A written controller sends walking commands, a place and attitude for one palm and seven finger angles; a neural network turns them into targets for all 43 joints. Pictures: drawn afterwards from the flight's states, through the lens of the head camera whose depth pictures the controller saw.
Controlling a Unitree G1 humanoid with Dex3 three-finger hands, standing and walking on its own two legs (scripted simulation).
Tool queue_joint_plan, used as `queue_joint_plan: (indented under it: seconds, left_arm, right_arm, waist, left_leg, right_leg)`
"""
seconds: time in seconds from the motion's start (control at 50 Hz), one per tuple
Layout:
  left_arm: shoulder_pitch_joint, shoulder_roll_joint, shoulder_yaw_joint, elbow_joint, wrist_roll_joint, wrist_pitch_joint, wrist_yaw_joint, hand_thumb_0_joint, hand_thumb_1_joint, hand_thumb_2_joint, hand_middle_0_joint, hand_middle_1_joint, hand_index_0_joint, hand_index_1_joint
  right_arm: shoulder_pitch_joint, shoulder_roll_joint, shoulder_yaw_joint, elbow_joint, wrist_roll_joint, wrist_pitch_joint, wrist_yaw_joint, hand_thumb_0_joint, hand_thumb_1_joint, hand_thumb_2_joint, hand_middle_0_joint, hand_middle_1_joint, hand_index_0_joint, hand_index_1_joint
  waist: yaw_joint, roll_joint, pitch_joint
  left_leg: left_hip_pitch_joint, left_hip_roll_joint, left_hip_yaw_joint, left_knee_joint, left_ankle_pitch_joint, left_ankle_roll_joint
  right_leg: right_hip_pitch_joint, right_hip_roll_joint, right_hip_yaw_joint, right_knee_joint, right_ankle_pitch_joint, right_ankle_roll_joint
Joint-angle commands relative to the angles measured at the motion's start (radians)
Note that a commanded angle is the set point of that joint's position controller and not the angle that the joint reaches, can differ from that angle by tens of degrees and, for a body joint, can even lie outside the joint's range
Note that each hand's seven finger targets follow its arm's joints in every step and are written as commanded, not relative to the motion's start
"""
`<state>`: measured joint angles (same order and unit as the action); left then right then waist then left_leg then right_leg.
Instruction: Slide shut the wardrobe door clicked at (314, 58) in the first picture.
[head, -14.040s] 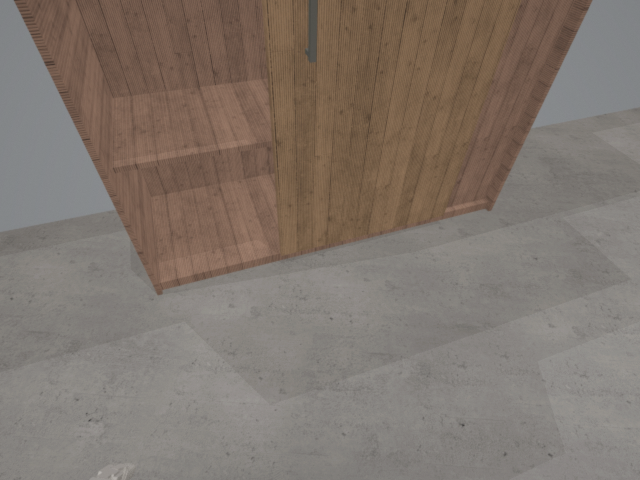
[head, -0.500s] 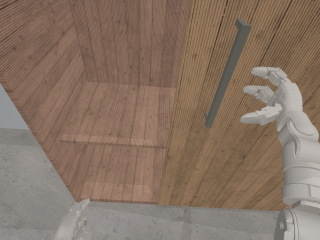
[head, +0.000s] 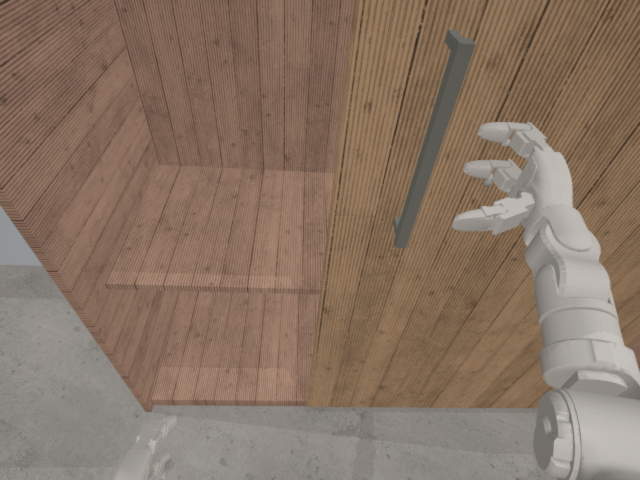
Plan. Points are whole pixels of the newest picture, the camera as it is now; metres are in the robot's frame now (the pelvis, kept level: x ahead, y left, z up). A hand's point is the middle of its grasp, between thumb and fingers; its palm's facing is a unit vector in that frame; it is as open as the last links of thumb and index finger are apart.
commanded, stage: move the hooked fingers beside the handle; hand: right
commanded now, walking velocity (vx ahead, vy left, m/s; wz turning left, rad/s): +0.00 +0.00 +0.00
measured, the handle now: (422, 156) +0.46 -0.10 +0.20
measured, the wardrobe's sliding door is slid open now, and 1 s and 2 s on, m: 0.47 0.47 0.47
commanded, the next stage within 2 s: feel for the door with the fingertips in 0.64 s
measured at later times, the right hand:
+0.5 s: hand (475, 185) +0.41 -0.16 +0.20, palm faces +0.04 +1.00 -0.04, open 14.0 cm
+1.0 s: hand (467, 183) +0.41 -0.15 +0.20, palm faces +0.03 +1.00 -0.03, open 14.0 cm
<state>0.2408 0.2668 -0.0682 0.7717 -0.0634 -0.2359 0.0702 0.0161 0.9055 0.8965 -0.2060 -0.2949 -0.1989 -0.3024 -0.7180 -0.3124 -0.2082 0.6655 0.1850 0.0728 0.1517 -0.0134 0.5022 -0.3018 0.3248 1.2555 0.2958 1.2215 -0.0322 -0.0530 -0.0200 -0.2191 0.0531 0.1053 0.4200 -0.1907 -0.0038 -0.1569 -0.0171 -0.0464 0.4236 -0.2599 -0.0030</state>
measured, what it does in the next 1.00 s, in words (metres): stands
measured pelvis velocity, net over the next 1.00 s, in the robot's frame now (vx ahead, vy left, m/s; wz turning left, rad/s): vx -0.01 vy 0.01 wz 0.00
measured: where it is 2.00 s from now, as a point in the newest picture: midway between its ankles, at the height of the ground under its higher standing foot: outside the picture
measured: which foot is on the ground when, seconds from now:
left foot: down 0.00-1.00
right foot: down 0.00-1.00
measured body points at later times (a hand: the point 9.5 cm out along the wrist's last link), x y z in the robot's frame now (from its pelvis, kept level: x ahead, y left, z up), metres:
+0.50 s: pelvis -0.01 +0.00 +0.00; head -0.01 +0.03 +0.45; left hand +0.14 +0.24 -0.11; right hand +0.40 -0.22 +0.20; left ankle +0.02 +0.12 -0.74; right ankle -0.02 -0.12 -0.74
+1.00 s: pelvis -0.01 +0.01 +0.00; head -0.01 +0.03 +0.45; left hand +0.14 +0.25 -0.11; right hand +0.40 -0.21 +0.20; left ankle +0.02 +0.12 -0.74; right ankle -0.02 -0.12 -0.74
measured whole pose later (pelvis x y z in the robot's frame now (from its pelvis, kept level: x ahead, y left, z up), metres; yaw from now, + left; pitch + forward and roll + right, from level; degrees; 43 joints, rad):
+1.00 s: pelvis -0.01 +0.01 +0.00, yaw +0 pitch +0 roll +0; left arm 0.24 0.27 -0.06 0.77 -0.07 -0.26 0.05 0.02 0.91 0.90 -0.21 -0.29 -0.20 -0.30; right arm -0.72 -0.28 -0.18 0.67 0.19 0.03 0.12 -0.01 0.50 -0.30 0.31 1.27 0.30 1.20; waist -0.03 -0.05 -0.02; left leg -0.24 0.04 0.10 0.43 -0.19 0.01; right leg -0.17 -0.03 -0.05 0.43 -0.25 0.01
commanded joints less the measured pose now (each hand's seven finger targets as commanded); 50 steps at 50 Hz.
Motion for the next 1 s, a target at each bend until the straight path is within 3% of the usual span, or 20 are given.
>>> queue_joint_plan:
  seconds: [0.0,0.06,0.1,0.18,0.22,0.24,0.32,0.36,0.44,0.5,0.58,0.62,0.64,0.66,0.74,0.8,0.84,0.88,0.94,0.98]
  left_arm:
    - [-0.073,0.126,0.046,-0.128,-0.003,-0.057,0.010,0.000,0.900,0.900,-0.200,-0.300,-0.200,-0.300]
    - [-0.065,0.128,0.045,-0.117,-0.004,-0.058,0.009,0.000,0.900,0.900,-0.200,-0.300,-0.200,-0.300]
    - [-0.068,0.124,0.043,-0.118,-0.005,-0.063,0.008,0.000,0.900,0.900,-0.200,-0.300,-0.200,-0.300]
    - [-0.064,0.123,0.045,-0.121,-0.003,-0.075,-0.002,0.000,0.900,0.900,-0.200,-0.300,-0.200,-0.300]
    - [-0.071,0.124,0.045,-0.117,-0.006,-0.077,0.001,0.000,0.900,0.900,-0.200,-0.300,-0.200,-0.300]
    - [-0.070,0.130,0.046,-0.110,-0.007,-0.079,-0.003,0.000,0.900,0.900,-0.200,-0.300,-0.200,-0.300]
    - [-0.074,0.122,0.044,-0.118,-0.005,-0.085,-0.005,0.000,0.900,0.900,-0.200,-0.300,-0.200,-0.300]
    - [-0.067,0.127,0.047,-0.110,-0.002,-0.083,-0.005,0.000,0.900,0.900,-0.200,-0.300,-0.200,-0.300]
    - [-0.077,0.127,0.048,-0.120,-0.003,-0.086,-0.011,0.000,0.900,0.900,-0.200,-0.300,-0.200,-0.300]
    - [-0.081,0.118,0.044,-0.129,-0.001,-0.089,-0.010,0.000,0.900,0.900,-0.200,-0.300,-0.200,-0.300]
    - [-0.082,0.122,0.043,-0.124,0.000,-0.077,-0.008,0.000,0.900,0.900,-0.200,-0.300,-0.200,-0.300]
    - [-0.088,0.115,0.040,-0.133,-0.003,-0.076,-0.005,0.000,0.900,0.900,-0.200,-0.300,-0.200,-0.300]
    - [-0.085,0.127,0.045,-0.125,-0.006,-0.076,-0.009,0.000,0.900,0.900,-0.200,-0.300,-0.200,-0.300]
    - [-0.086,0.117,0.042,-0.131,-0.004,-0.071,-0.007,0.000,0.900,0.900,-0.200,-0.300,-0.200,-0.300]
    - [-0.085,0.125,0.043,-0.135,-0.006,-0.073,-0.008,0.000,0.900,0.900,-0.200,-0.300,-0.200,-0.300]
    - [-0.084,0.115,0.042,-0.141,-0.006,-0.073,-0.005,0.000,0.900,0.900,-0.200,-0.300,-0.200,-0.300]
    - [-0.083,0.127,0.047,-0.132,-0.009,-0.073,-0.008,0.000,0.900,0.900,-0.200,-0.300,-0.200,-0.300]
    - [-0.084,0.117,0.045,-0.138,-0.006,-0.072,-0.007,0.000,0.900,0.900,-0.200,-0.300,-0.200,-0.300]
    - [-0.090,0.121,0.048,-0.133,-0.012,-0.075,-0.014,0.000,0.900,0.900,-0.200,-0.300,-0.200,-0.300]
    - [-0.084,0.113,0.048,-0.132,-0.008,-0.076,-0.012,0.000,0.900,0.900,-0.200,-0.300,-0.200,-0.300]
  right_arm:
    - [-0.582,-0.074,0.045,-0.212,0.014,-0.082,0.032,0.000,0.500,-0.300,0.300,1.200,0.300,1.200]
    - [-0.590,-0.085,0.040,-0.179,0.014,-0.087,0.031,0.000,0.500,-0.300,0.300,1.200,0.300,1.200]
    - [-0.616,-0.038,0.081,-0.178,0.013,-0.096,0.033,0.000,0.500,-0.300,0.300,1.200,0.300,1.200]
    - [-0.594,-0.033,0.077,-0.202,0.017,-0.114,0.028,0.000,0.500,-0.300,0.300,1.200,0.300,1.200]
    - [-0.617,-0.028,0.085,-0.200,0.023,-0.119,0.029,0.000,0.500,-0.300,0.300,1.200,0.300,1.200]
    - [-0.597,-0.050,0.067,-0.175,0.031,-0.116,0.024,0.000,0.500,-0.300,0.300,1.200,0.300,1.200]
    - [-0.592,-0.026,0.080,-0.215,0.020,-0.127,0.018,0.000,0.500,-0.300,0.300,1.200,0.300,1.200]
    - [-0.588,-0.074,0.035,-0.201,0.021,-0.127,0.009,0.000,0.500,-0.300,0.300,1.200,0.300,1.200]
    - [-0.572,-0.085,0.033,-0.218,0.018,-0.126,0.007,0.000,0.500,-0.300,0.300,1.200,0.300,1.200]
    - [-0.558,-0.045,0.052,-0.249,0.019,-0.130,0.014,0.000,0.500,-0.300,0.300,1.200,0.300,1.200]
    - [-0.505,-0.129,-0.032,-0.204,0.018,-0.114,0.000,0.000,0.500,-0.300,0.300,1.200,0.300,1.200]
    - [-0.545,-0.077,0.025,-0.215,0.009,-0.112,0.003,0.000,0.500,-0.300,0.300,1.200,0.300,1.200]
    - [-0.549,-0.132,-0.005,-0.198,0.010,-0.109,-0.005,0.000,0.500,-0.300,0.300,1.200,0.300,1.200]
    - [-0.532,-0.088,0.017,-0.193,0.004,-0.109,-0.001,0.000,0.500,-0.300,0.300,1.200,0.300,1.200]
    - [-0.542,-0.125,0.001,-0.183,0.011,-0.106,0.006,0.000,0.500,-0.300,0.300,1.200,0.300,1.200]
    - [-0.539,-0.063,0.034,-0.209,0.017,-0.108,0.015,0.000,0.500,-0.300,0.300,1.200,0.300,1.200]
    - [-0.535,-0.094,0.016,-0.185,0.028,-0.101,0.010,0.000,0.500,-0.300,0.300,1.200,0.300,1.200]
    - [-0.528,-0.062,0.032,-0.210,0.019,-0.104,0.012,0.000,0.500,-0.300,0.300,1.200,0.300,1.200]
    - [-0.564,-0.015,0.090,-0.218,0.024,-0.097,0.002,0.000,0.500,-0.300,0.300,1.200,0.300,1.200]
    - [-0.559,0.021,0.102,-0.241,0.018,-0.100,-0.007,0.000,0.500,-0.300,0.300,1.200,0.300,1.200]
  waist:
    - [0.075,0.033,-0.246]
    - [0.080,0.044,-0.233]
    - [0.088,0.030,-0.226]
    - [0.077,0.027,-0.275]
    - [0.084,0.035,-0.246]
    - [0.071,0.064,-0.236]
    - [0.072,0.034,-0.256]
    - [0.066,0.057,-0.245]
    - [0.051,0.050,-0.261]
    - [0.058,0.048,-0.278]
    - [0.041,0.079,-0.252]
    - [0.056,0.071,-0.227]
    - [0.047,0.102,-0.215]
    - [0.057,0.079,-0.217]
    - [0.045,0.064,-0.248]
    - [0.060,0.050,-0.264]
    - [0.055,0.116,-0.247]
    - [0.058,0.044,-0.261]
    - [0.066,0.072,-0.235]
    - [0.071,0.044,-0.254]
  left_leg:
    - [0.055,-0.031,-0.060,-0.037,0.155,0.038]
    - [0.045,-0.031,-0.062,-0.038,0.150,0.036]
    - [0.033,-0.030,-0.060,-0.035,0.142,0.037]
    - [0.046,-0.031,-0.058,-0.026,0.158,0.038]
    - [0.034,-0.032,-0.060,-0.031,0.144,0.037]
    - [0.041,-0.031,-0.059,-0.033,0.135,0.038]
    - [0.048,-0.031,-0.060,-0.026,0.155,0.037]
    - [0.055,-0.033,-0.060,-0.031,0.138,0.036]
    - [0.080,-0.028,-0.064,-0.031,0.169,0.038]
    - [0.085,-0.032,-0.063,-0.024,0.189,0.037]
    - [0.104,-0.030,-0.068,-0.037,0.163,0.032]
    - [0.088,-0.028,-0.068,-0.040,0.157,0.030]
    - [0.093,-0.027,-0.068,-0.046,0.155,0.033]
    - [0.083,-0.028,-0.075,-0.046,0.138,0.029]
    - [0.101,-0.025,-0.075,-0.046,0.149,0.035]
    - [0.097,-0.027,-0.076,-0.042,0.172,0.031]
    - [0.103,-0.028,-0.074,-0.046,0.170,0.030]
    - [0.095,-0.028,-0.078,-0.039,0.180,0.031]
    - [0.074,-0.029,-0.067,-0.041,0.174,0.033]
    - [0.062,-0.033,-0.066,-0.035,0.160,0.032]
  right_leg:
    - [0.073,0.002,0.060,-0.063,0.163,-0.019]
    - [0.061,0.002,0.058,-0.055,0.155,-0.020]
    - [0.065,0.003,0.063,-0.058,0.147,-0.017]
    - [0.089,0.003,0.067,-0.051,0.171,-0.013]
    - [0.078,0.003,0.066,-0.053,0.151,-0.015]
    - [0.056,0.004,0.071,-0.056,0.143,-0.014]
    - [0.077,0.003,0.064,-0.055,0.164,-0.014]
    - [0.057,0.003,0.066,-0.060,0.145,-0.015]
    - [0.053,0.008,0.059,-0.058,0.172,-0.017]
    - [0.075,0.007,0.057,-0.057,0.186,-0.018]
    - [0.028,0.008,0.043,-0.066,0.151,-0.021]
    - [0.025,0.007,0.040,-0.070,0.140,-0.024]
    - [0.006,0.010,0.047,-0.068,0.143,-0.025]
    - [0.018,0.007,0.035,-0.068,0.122,-0.028]
    - [0.014,0.013,0.042,-0.064,0.131,-0.025]
    - [0.039,0.011,0.032,-0.059,0.145,-0.027]
    - [0.012,0.010,0.037,-0.057,0.144,-0.029]
    - [0.037,0.012,0.028,-0.053,0.153,-0.029]
    - [0.034,0.010,0.042,-0.054,0.160,-0.025]
    - [0.061,0.008,0.043,-0.054,0.154,-0.023]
